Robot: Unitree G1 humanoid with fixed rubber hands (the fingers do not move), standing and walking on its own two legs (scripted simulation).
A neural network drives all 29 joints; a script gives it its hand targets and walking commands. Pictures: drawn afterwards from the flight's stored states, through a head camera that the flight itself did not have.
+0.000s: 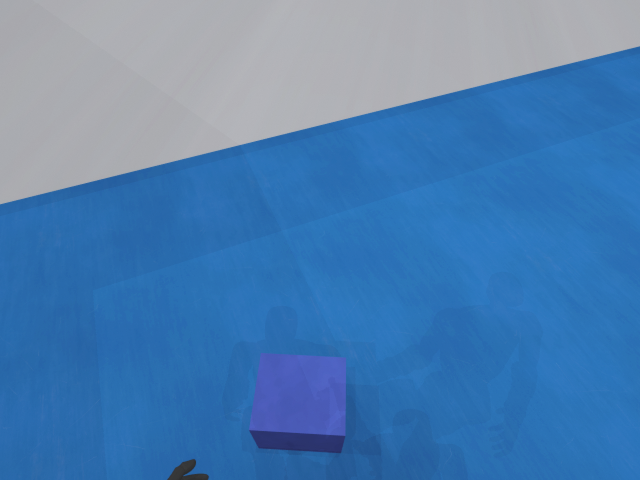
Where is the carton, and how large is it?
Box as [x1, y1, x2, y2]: [249, 353, 345, 452]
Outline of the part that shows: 261,353 249,430 258,447 340,452 344,439 345,428 345,358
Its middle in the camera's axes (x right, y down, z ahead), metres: -0.05 +0.46 +1.09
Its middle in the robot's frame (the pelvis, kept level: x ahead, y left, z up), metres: +0.40 +0.05 -0.66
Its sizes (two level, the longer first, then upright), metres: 0.237 0.198 0.211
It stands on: the floor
